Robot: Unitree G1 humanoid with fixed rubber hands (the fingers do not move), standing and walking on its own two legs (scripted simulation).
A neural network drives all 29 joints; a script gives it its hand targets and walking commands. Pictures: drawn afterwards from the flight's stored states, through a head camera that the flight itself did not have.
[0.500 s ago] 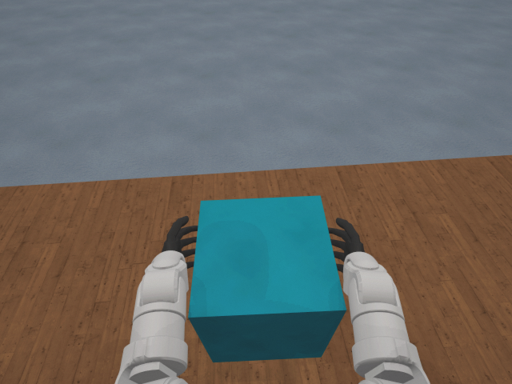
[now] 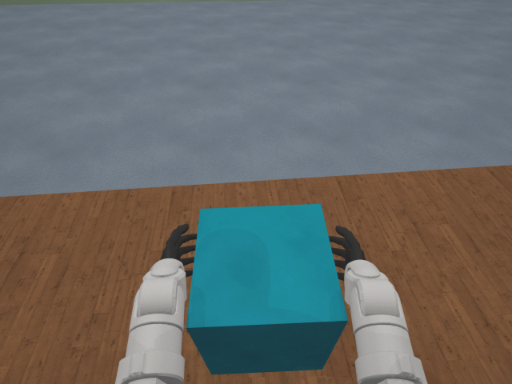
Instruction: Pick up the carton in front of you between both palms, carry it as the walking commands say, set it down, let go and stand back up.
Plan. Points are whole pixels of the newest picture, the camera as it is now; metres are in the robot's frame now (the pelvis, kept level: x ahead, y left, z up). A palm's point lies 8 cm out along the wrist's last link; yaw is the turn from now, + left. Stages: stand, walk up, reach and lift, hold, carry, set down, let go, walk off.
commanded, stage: reach and lift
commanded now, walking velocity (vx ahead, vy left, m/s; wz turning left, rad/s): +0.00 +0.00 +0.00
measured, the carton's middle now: (264, 292) +0.28 +0.00 -0.04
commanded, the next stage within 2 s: hold in 0.08 s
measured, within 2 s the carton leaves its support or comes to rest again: neither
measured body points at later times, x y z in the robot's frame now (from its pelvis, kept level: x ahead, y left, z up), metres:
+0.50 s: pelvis -0.01 +0.00 +0.00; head -0.06 +0.00 +0.45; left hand +0.29 +0.15 +0.05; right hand +0.29 -0.15 +0.04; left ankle +0.01 +0.13 -0.75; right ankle +0.00 -0.12 -0.75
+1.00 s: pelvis +0.02 +0.01 -0.01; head -0.02 +0.01 +0.43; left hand +0.33 +0.16 +0.06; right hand +0.32 -0.15 +0.06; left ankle +0.01 +0.13 -0.75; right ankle +0.00 -0.13 -0.74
